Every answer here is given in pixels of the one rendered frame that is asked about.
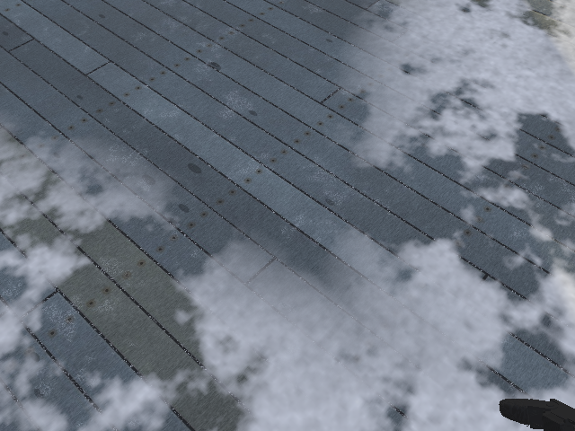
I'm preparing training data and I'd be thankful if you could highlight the right robot hand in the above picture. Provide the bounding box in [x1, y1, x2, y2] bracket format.
[499, 399, 575, 431]

